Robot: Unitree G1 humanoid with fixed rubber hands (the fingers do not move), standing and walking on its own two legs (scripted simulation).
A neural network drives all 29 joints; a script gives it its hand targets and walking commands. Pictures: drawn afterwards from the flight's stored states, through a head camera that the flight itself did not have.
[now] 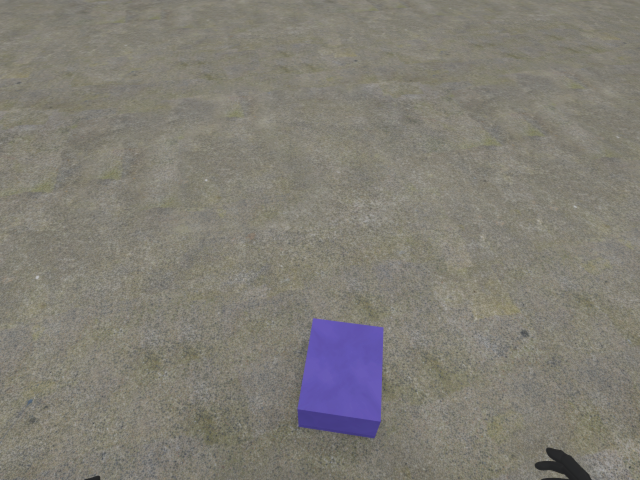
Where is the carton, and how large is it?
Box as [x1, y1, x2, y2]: [297, 318, 382, 437]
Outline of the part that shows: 313,318 297,409 299,426 374,437 380,421 382,327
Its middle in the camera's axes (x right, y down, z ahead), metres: +0.07 +0.43 +1.21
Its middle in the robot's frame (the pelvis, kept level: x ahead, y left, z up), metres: +0.57 -0.07 -0.70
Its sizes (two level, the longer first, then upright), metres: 0.290 0.228 0.145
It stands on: the floor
